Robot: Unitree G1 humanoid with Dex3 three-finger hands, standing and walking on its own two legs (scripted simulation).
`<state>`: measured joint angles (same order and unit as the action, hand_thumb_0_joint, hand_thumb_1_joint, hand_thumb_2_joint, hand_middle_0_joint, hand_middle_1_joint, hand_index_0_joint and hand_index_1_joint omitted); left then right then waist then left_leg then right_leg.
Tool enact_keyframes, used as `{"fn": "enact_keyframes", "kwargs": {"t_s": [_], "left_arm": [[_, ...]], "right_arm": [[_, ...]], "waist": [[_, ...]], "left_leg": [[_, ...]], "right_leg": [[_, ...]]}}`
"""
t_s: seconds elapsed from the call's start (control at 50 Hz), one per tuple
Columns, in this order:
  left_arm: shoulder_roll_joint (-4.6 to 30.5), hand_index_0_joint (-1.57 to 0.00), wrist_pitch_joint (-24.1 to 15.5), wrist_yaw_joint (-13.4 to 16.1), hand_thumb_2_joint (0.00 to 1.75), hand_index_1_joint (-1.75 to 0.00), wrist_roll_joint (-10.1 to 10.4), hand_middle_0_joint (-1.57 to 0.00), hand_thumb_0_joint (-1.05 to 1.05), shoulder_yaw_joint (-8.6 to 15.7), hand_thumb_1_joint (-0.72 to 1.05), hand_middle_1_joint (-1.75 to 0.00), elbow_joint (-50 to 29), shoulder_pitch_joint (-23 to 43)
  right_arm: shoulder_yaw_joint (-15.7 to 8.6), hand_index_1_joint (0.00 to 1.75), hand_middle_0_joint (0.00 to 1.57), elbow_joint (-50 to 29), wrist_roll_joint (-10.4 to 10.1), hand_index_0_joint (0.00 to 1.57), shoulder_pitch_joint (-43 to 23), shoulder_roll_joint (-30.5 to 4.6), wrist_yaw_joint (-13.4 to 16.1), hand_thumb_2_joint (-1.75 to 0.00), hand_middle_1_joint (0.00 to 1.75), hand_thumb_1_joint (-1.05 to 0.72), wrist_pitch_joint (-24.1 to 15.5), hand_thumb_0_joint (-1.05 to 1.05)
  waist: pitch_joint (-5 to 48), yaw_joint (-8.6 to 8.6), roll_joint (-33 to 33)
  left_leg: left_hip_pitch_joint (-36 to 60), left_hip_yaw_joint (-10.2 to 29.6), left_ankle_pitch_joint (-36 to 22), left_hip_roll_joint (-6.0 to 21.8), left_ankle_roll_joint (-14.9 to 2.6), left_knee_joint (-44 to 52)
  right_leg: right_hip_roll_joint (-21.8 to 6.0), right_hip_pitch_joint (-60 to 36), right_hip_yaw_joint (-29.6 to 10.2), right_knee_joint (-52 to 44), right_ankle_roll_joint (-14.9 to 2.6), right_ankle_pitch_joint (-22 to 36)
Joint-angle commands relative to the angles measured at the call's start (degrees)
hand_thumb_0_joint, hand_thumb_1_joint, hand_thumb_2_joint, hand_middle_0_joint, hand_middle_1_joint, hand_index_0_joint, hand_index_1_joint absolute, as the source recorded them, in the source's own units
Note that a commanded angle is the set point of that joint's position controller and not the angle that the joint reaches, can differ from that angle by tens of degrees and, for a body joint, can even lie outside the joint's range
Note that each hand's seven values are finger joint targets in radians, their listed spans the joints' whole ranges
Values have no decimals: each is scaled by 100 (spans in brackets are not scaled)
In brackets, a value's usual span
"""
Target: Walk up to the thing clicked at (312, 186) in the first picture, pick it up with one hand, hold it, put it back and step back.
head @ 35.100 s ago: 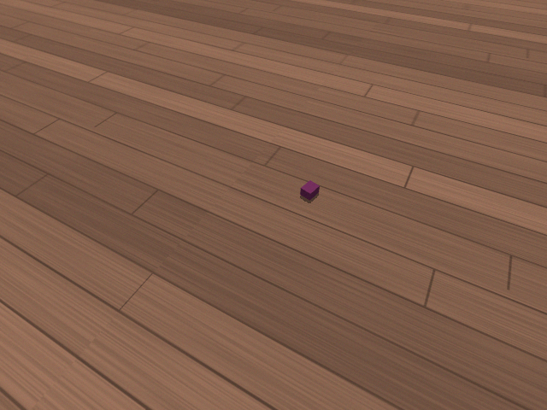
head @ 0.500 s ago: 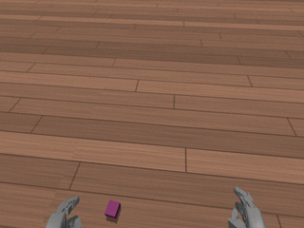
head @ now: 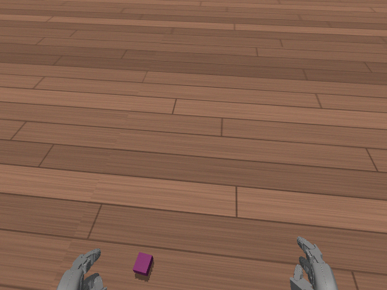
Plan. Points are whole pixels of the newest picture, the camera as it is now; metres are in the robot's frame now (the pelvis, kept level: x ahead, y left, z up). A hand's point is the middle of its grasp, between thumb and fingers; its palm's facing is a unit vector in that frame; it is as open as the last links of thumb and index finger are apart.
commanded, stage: stand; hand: left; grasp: from above
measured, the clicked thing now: (143, 263) +0.39 +0.23 -0.69
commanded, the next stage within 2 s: none
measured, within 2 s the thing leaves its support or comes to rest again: neither
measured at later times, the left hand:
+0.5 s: hand out of the picture +0.05 +0.24 -0.11, palm faces +0.03 -0.95 -0.31, open 7.4 cm
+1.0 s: hand out of the picture +0.06 +0.25 -0.09, palm faces +0.02 -0.94 -0.34, open 7.4 cm
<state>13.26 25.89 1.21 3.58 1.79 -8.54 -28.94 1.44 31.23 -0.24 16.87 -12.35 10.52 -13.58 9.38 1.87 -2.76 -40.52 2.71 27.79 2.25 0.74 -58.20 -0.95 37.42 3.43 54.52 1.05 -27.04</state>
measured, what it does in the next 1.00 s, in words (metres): rises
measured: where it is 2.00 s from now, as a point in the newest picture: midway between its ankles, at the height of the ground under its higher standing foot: outside the picture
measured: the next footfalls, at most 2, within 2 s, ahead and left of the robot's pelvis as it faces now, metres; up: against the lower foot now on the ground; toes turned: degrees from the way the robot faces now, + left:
none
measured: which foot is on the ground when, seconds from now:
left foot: down 0.00-1.00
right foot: down 0.00-1.00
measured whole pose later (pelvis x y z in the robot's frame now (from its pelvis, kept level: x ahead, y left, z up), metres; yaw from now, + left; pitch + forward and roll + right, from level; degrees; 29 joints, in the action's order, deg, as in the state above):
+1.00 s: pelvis +0.00 +0.01 +0.07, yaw +0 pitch -4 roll +0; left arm 17.5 -0.3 1.5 -1.5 1.7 65.2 -8.3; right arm -2.0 64.8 1.6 7.2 -17.8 0.6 0.3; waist -3.5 -0.8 -0.7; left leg -6.1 0.0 10.5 -0.2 -0.2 -20.2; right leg -3.0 4.8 1.9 19.3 2.2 -10.9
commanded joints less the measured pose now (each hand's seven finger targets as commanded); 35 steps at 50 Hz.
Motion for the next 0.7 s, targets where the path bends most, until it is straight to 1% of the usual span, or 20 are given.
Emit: {"fn": "enact_keyframes", "kwargs": {"t_s": [0.0, 0.02, 0.04, 0.06, 0.08, 0.12, 0.16, 0.2, 0.22, 0.26, 0.3, 0.32, 0.36, 0.38, 0.5, 0.52, 0.56, 0.58, 0.66, 0.68], "left_arm": [[1202, -20, -1909, 218, 90, -30, -763, -20, 0, 457, 90, -30, 1953, 1206], [1211, -20, -2098, 165, 90, -30, -743, -20, 0, 418, 90, -30, 2221, 1141], [1297, -20, -2241, 141, 90, -30, -772, -20, 0, 355, 90, -30, 2502, 1236], [1248, -20, -2317, 103, 90, -30, -775, -20, 0, 327, 90, -30, 2693, 1425], [1179, -20, -2324, 77, 90, -30, -724, -20, 0, 334, 90, -30, 2957, 1528], [1183, -20, -2372, 84, 90, -30, -646, -20, 0, 355, 90, -30, 3457, 1620], [1164, -20, -2457, 97, 90, -30, -652, -20, 0, 325, 90, -30, 3984, 1728], [1154, -20, -2550, 100, 90, -30, -647, -20, 0, 317, 90, -30, 4397, 1783], [1158, -20, -2587, 102, 90, -30, -638, -20, 0, 320, 90, -30, 4597, 1775], [1167, -20, -2646, 94, 90, -30, -611, -20, 0, 305, 90, -30, 4931, 1851], [1158, -20, -2673, 98, 90, -30, -586, -20, 0, 282, 90, -30, 5270, 1809], [1157, -20, -2674, 106, 90, -30, -575, -20, 0, 274, 90, -30, 5431, 1790], [1203, -20, -2686, 115, 90, -30, -563, -20, 0, 260, 90, -30, 5707, 1770], [1216, -20, -2685, 125, 90, -30, -561, -20, 0, 247, 90, -30, 5818, 1795], [1301, -20, -2671, 140, 90, -30, -548, -20, 0, 221, 90, -30, 6419, 1846], [1300, -20, -2668, 134, 90, -30, -541, -20, 0, 202, 90, -30, 6508, 1828], [1329, -20, -2668, 128, 90, -30, -556, -20, 0, 194, 90, -30, 6628, 1881], [1350, -20, -2682, 131, 90, -30, -559, -20, 0, 191, 90, -30, 6676, 1883], [1391, -20, -2680, 129, 90, -30, -564, -20, 0, 182, 90, -30, 6872, 1980], [1392, -20, -2687, 124, 90, -30, -559, -20, 0, 182, 90, -30, 6884, 1995]], "right_arm": [[-630, 30, 20, 521, 630, 20, -790, -1468, -442, -90, 30, -90, 552, 0], [-660, 30, 20, 398, 668, 20, -712, -1464, -537, -90, 30, -90, 692, 0], [-638, 30, 20, 483, 623, 20, -704, -1473, -645, -90, 30, -90, 738, 0], [-601, 30, 20, 671, 517, 20, -689, -1362, -754, -90, 30, -90, 760, 0], [-590, 30, 20, 799, 402, 20, -705, -1318, -843, -90, 30, -90, 789, 0], [-622, 30, 20, 943, 316, 20, -835, -1295, -933, -90, 30, -90, 839, 0], [-647, 30, 20, 1173, 324, 20, -930, -1278, -971, -90, 30, -90, 932, 0], [-659, 30, 20, 1356, 336, 20, -928, -1324, -964, -90, 30, -90, 975, 0], [-668, 30, 20, 1429, 333, 20, -940, -1331, -962, -90, 30, -90, 1007, 0], [-661, 30, 20, 1596, 320, 20, -885, -1329, -940, -90, 30, -90, 1060, 0], [-646, 30, 20, 1797, 308, 20, -854, -1377, -909, -90, 30, -90, 1084, 0], [-652, 30, 20, 1865, 307, 20, -880, -1412, -896, -90, 30, -90, 1098, 0], [-639, 30, 20, 2025, 283, 20, -857, -1445, -877, -90, 30, -90, 1118, 0], [-628, 30, 20, 2095, 259, 20, -900, -1456, -875, -90, 30, -90, 1135, 0], [-610, 30, 20, 2479, 203, 20, -926, -1528, -848, -90, 30, -90, 1175, 0], [-599, 30, 20, 2536, 194, 20, -942, -1524, -848, -90, 30, -90, 1191, 0], [-583, 30, 20, 2625, 186, 20, -934, -1525, -846, -90, 30, -90, 1196, 0], [-589, 30, 20, 2665, 172, 20, -962, -1550, -852, -90, 30, -90, 1196, 0], [-569, 30, 20, 2791, 170, 20, -1007, -1541, -868, -90, 30, -90, 1243, 0], [-572, 30, 20, 2802, 181, 20, -1056, -1566, -871, -90, 30, -90, 1239, 0]], "waist": [[-453, -387, 831], [-472, -235, 837], [-240, -233, 585], [-102, -257, 350], [-120, -322, 388], [-230, -392, 350], [-370, -387, 410], [-417, -361, 153], [-497, -354, 148], [-613, -298, 199], [-639, -305, 129], [-698, -312, 52], [-707, -307, 24], [-792, -299, 44], [-926, -300, 119], [-1001, -296, 137], [-1054, -268, 157], [-1024, -279, 188], [-1193, -245, 302], [-1163, -269, 265]], "left_leg": [[1098, -17, -2093, 16, -429, 1275], [1233, 33, -1861, -48, -432, 1301], [1474, 84, -1857, -61, -424, 1405], [1685, 61, -1926, -54, -432, 1556], [1782, 40, -1877, -54, -432, 1693], [1877, 168, -1886, 2, -402, 1909], [2019, 214, -1602, 34, -405, 2100], [2195, 306, -1764, 125, -402, 2358], [2211, 303, -1660, 131, -394, 2456], [2343, 297, -1722, 156, -390, 2636], [2600, 350, -2136, 233, -365, 2865], [2628, 377, -2088, 244, -354, 3015], [2803, 388, -2376, 292, -346, 3217], [2839, 388, -2398, 288, -329, 3316], [3154, 373, -2401, 339, -260, 3780], [3184, 359, -2250, 330, -255, 3841], [3199, 349, -2211, 330, -235, 3952], [3302, 338, -2319, 328, -224, 3928], [3221, 352, -1815, 317, -213, 4129], [3236, 354, -1844, 340, -232, 4142]], "right_leg": [[-374, -1367, -787, -1414, -511, 978], [-333, -1115, -944, -1572, -615, 917], [-390, -1471, -934, -1447, -570, 1233], [-444, -1655, -895, -1327, -505, 1569], [-438, -1694, -794, -1385, -431, 1495], [-397, -1731, -695, -1541, -337, 1350], [-411, -1726, -648, -1818, -289, 1147], [-377, -1882, -555, -1908, -237, 1361], [-391, -1939, -562, -2039, -227, 1351], [-407, -2085, -574, -2268, -217, 1500], [-403, -2251, -536, -2370, -224, 1805], [-404, -2338, -530, -2500, -207, 1795], [-430, -2580, -525, -2684, -193, 2051], [-431, -2633, -514, -2811, -177, 2102], [-500, -2955, -491, -3243, -141, 1981], [-493, -2931, -492, -3323, -126, 1915], [-517, -2983, -498, -3419, -122, 1950], [-548, -3022, -511, -3474, -115, 1983], [-545, -2999, -508, -3646, -89, 1750], [-569, -3032, -510, -3670, -102, 1822]]}}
